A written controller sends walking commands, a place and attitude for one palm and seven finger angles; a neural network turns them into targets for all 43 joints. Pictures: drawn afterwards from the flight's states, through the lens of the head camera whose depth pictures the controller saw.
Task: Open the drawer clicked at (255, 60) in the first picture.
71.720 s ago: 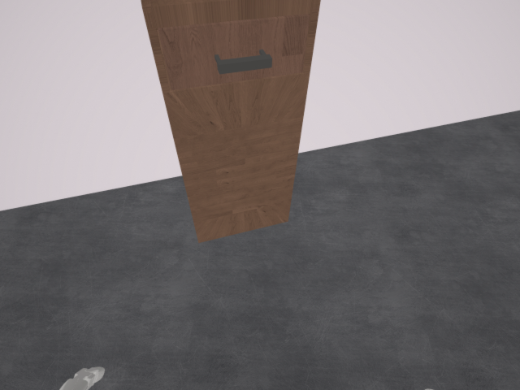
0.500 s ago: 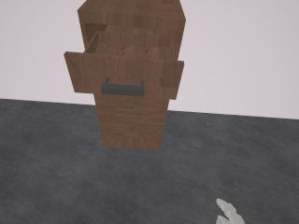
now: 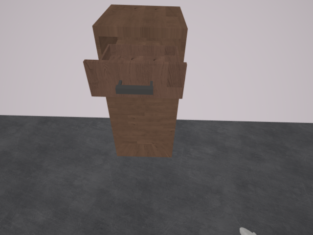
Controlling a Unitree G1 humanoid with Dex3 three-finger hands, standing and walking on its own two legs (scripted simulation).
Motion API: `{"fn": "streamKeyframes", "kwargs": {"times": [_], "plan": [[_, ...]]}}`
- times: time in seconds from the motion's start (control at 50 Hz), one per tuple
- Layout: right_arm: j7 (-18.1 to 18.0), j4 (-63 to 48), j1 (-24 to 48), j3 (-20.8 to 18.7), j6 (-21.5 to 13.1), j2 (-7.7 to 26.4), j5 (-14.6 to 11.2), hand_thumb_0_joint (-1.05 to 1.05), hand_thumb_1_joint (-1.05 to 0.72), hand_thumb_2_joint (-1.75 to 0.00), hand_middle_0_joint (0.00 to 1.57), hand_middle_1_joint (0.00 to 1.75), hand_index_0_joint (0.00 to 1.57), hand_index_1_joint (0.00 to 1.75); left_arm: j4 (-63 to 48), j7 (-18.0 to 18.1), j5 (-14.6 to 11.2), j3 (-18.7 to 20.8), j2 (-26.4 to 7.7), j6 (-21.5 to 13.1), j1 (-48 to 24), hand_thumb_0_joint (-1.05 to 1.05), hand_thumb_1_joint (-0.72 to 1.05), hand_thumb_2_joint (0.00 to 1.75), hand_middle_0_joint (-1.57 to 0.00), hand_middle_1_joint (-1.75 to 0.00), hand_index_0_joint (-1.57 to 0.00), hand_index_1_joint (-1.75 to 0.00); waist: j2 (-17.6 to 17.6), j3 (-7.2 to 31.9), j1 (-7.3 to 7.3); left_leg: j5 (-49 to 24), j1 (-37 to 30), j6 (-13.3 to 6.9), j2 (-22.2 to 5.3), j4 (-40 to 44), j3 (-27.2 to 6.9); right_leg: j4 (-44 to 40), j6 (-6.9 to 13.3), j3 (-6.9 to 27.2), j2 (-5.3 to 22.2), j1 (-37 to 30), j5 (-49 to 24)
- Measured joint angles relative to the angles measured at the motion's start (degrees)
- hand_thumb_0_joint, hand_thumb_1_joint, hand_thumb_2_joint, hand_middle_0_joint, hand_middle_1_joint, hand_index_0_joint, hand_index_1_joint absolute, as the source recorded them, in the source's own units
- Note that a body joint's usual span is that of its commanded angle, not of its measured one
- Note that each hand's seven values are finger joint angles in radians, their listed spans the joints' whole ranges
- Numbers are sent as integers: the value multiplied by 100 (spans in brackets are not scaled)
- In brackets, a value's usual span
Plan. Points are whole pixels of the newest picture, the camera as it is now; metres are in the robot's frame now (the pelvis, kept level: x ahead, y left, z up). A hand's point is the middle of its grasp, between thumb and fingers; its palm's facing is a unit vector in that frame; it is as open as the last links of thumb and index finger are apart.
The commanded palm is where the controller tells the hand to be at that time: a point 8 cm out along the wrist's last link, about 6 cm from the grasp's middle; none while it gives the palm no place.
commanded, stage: stop stepping back and stand still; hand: left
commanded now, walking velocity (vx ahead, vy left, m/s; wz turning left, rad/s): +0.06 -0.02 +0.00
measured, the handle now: (135, 86) +0.63 +0.13 +0.08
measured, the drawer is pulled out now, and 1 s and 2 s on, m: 0.26 0.26 0.26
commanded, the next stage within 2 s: let the arm hang, fingers relaxed in 0.22 s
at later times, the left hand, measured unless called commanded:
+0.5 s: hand (62, 197) +0.22 +0.26 +0.00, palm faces +0.21 -0.86 -0.46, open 7.4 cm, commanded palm none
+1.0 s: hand out of the picture -0.08 +0.21 -0.16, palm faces +0.10 -0.96 -0.25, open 7.3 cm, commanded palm none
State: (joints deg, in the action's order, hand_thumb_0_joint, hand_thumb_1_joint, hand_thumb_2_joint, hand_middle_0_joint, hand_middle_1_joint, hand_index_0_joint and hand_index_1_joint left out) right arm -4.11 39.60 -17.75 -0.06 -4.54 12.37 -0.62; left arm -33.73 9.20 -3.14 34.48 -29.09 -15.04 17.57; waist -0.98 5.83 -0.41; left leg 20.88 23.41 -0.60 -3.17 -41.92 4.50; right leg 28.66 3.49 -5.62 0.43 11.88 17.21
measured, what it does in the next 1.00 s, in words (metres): steps on the spot: left foot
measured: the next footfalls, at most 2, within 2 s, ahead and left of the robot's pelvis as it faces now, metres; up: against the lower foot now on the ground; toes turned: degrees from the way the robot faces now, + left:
left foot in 0.06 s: +0.04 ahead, +0.15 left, +0.00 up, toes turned +8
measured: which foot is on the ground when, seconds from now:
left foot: up 0.00-0.04, down 0.06-1.00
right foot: down 0.00-1.00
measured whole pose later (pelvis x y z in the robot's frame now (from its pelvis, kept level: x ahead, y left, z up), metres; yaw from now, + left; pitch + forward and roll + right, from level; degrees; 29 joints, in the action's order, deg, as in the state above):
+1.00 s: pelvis -0.02 +0.03 +0.01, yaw +3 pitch -2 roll +0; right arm -1.9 62.1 -15.3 0.0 1.8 9.4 0.7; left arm 66.3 1.4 0.4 1.3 -9.3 1.1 18.1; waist 3.5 -5.1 -0.3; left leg 10.9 11.2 -0.2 -2.0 -24.2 3.8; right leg 22.5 1.3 -7.7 1.0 8.5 12.0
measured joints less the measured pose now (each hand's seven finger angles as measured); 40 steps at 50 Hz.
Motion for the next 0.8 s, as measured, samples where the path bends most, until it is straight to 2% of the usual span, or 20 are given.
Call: {"fn": "streamKeyframes", "kwargs": {"times": [0.04, 0.06, 0.1, 0.14, 0.2, 0.28, 0.32, 0.34, 0.36, 0.4, 0.44, 0.46, 0.52, 0.56, 0.6, 0.62, 0.66, 0.72, 0.8], "plan": [[-40, -43, -46, -18, -62, 131, 3, 1, -90, -90, 20, 30, 20, 30, 285, 50, -16, -185, 230, 159, -98, 0, 89, 90, -21, -30, -21, -30, 148, 9, 59, 139, -523, -90, -62, 718, -51, 242, -85, -66, 23, 98, 110], [-49, -65, -23, -38, -89, 180, 5, 1, -90, -90, 20, 30, 20, 30, 322, 63, -23, -288, 354, 228, -103, 0, 89, 90, -21, -30, -20, -30, 209, -34, 106, -49, -626, -101, -67, 959, -111, 416, -131, -102, 38, 184, 191], [-33, -108, 129, -41, -108, 155, -8, 1, -90, -90, 20, 30, 20, 30, 220, 65, -35, -448, 552, 329, 3, 0, 89, 90, -20, -30, -20, -30, 149, -288, 146, -633, -584, 34, -26, 866, -67, 725, -229, -1, 94, 295, 281], [33, -167, 264, 1, -178, 1, 18, 1, -90, -90, 20, 30, 20, 30, -73, 13, -18, -530, 599, 343, 276, 0, 89, 90, -20, -30, -20, -30, -33, -483, 180, -629, -574, 141, 12, 804, 38, 1057, -308, 190, 89, 475, 551], [142, -320, 335, 98, -325, -262, 51, 1, -90, -90, 20, 30, 20, 30, -744, -59, 41, -517, 416, 319, 729, 1, 89, 90, -21, -30, -20, -30, -245, -690, 198, -627, -543, 219, 13, 868, 87, 1017, -339, 198, 35, 543, 542], [247, -389, 386, 163, -410, -347, 38, 1, -90, -90, 20, 30, 20, 30, -1537, -60, 40, -240, 2, 64, 1082, 1, 89, 90, -21, -30, -21, -30, 1, -902, 136, -600, -443, 266, -214, 780, -113, 541, 32, -10, -227, 353, 150], [279, -320, 438, 133, -345, -319, -4, 1, -90, -90, 20, 30, 20, 30, -1684, -19, -9, -8, -208, -90, 1094, 1, 88, 90, -22, -30, -21, -30, 92, -879, 69, -298, -313, 222, -152, 391, -229, 409, 96, -28, -261, 304, 122], [353, -172, 452, 55, -409, -247, -31, 1, -90, -90, 20, 30, 20, 30, -1395, -63, 103, -230, -250, -192, 881, 1, 88, 90, -22, -30, -21, -30, 182, -773, 50, -76, -113, 180, -96, -47, -241, 362, 89, -81, -226, 322, 108], [431, 38, 486, -43, -430, -133, -18, 1, -90, -90, 20, 30, 20, 30, -831, -202, 242, -675, -172, -127, 565, 0, 89, 90, -21, -30, -21, -30, 300, -615, 28, 140, 65, 178, -32, -374, -228, 365, 63, -148, -149, 368, 117], [499, 431, 628, -166, -302, 125, 12, 1, -90, -90, 20, 30, 20, 30, 719, -471, 384, -1502, 273, 379, 77, -1, 89, 90, -21, -30, -20, -30, 539, -320, 24, 53, 119, 196, 77, -393, -139, 517, -13, -202, 41, 452, 215], [519, 589, 717, -214, -52, 354, 20, 1, -90, -90, 20, 30, 20, 30, 2492, -622, 409, -2058, 788, 1005, -229, -1, 90, 90, -20, -30, -20, -30, 772, -136, 80, -734, -69, 137, 116, -8, -116, 843, -94, -219, 184, 528, 418], [518, 627, 743, -222, 65, 433, 37, 1, -90, -90, 20, 30, 20, 30, 3348, -677, 422, -2270, 1011, 1276, -319, -1, 90, 90, -20, -30, -20, -30, 856, -86, 109, -783, -182, 119, 140, 106, -123, 1045, -129, -211, 225, 578, 542], [470, 754, 790, -203, 377, 434, 130, 1, -91, -90, 20, 30, 20, 30, 5546, -810, 491, -2829, 1542, 1848, -378, -1, 91, 90, -19, -29, -19, -30, 803, -154, 228, -76, -419, 112, 197, 195, -91, 1355, -207, -183, 303, 587, 732], [435, 808, 766, -132, 517, 312, 191, 1, -91, -90, 20, 30, 20, 30, 6593, -878, 501, -3124, 1826, 2016, -269, 0, 91, 90, -19, -29, -19, -30, 577, -396, 267, -202, -577, 104, 188, 321, -77, 1321, -179, -164, 286, 485, 725], [411, 918, 697, -45, 587, 151, 224, 1, -91, -90, 20, 30, 20, 30, 7419, -917, 475, -3341, 2054, 2072, -121, 0, 92, 90, -19, -29, -19, -30, 269, -673, 256, -214, -727, 139, 168, 499, -67, 1145, -135, -161, 251, 355, 613], [402, 996, 637, -9, 602, 74, 232, 1, -91, -90, 20, 30, 20, 30, 7730, -866, 400, -3308, 2149, 2041, -58, 0, 93, 90, -19, -29, -19, -30, 138, -787, 228, -248, -766, 159, 142, 603, -91, 993, -122, -190, 213, 290, 522], [371, 1191, 488, 46, 625, -63, 230, 1, -91, -90, 20, 30, 20, 30, 8098, -735, 334, -3110, 2044, 1895, -50, -4, 101, 90, -20, -30, -20, -30, -41, -988, 91, -398, -794, 194, 78, 821, -181, 629, -86, -289, 118, 170, 301], [316, 1505, 355, 52, 688, -154, 222, 1, -91, -90, 20, 30, 20, 30, 8633, -792, 360, -3133, 1842, 1784, 7, -5, 103, 90, -21, -30, -20, -30, -57, -1183, -40, -612, -824, 207, 1, 1090, -270, 109, -70, -385, -4, 3, -17], [253, 1821, 242, -7, 722, -156, 177, 1, -91, -90, 20, 30, 20, 30, 9275, -821, 359, -3204, 1796, 1736, 164, -3, 99, 90, -20, -30, -20, -30, 133, -1227, -74, -744, -918, 168, -12, 1312, -265, -313, -99, -387, -52, -175, -275]]}}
